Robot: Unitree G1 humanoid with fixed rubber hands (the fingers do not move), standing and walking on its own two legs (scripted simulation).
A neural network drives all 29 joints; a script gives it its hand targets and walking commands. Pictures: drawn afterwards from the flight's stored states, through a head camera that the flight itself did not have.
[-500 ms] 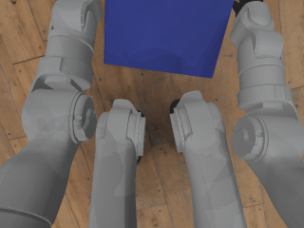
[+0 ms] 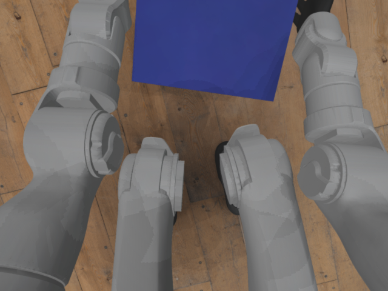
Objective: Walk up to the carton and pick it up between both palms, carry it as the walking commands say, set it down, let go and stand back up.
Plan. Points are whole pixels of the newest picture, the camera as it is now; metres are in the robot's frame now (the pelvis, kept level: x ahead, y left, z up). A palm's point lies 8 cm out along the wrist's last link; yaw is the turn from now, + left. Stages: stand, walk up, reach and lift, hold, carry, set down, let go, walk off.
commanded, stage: set down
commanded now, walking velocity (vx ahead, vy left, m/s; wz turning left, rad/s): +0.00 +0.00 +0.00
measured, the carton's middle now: (212, 4) +0.56 -0.06 -0.20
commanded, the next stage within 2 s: none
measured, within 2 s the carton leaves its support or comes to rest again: rests again in 0.60 s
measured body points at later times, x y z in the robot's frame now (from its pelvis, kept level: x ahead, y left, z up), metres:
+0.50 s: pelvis +0.04 +0.00 +0.00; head +0.38 +0.00 +0.29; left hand +0.60 +0.09 -0.14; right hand +0.53 -0.21 -0.16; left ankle +0.12 +0.09 -0.32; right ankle +0.14 -0.11 -0.32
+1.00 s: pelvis +0.02 +0.00 -0.01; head +0.36 +0.00 +0.28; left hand +0.59 +0.09 -0.15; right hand +0.52 -0.21 -0.16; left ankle +0.12 +0.09 -0.32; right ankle +0.14 -0.11 -0.32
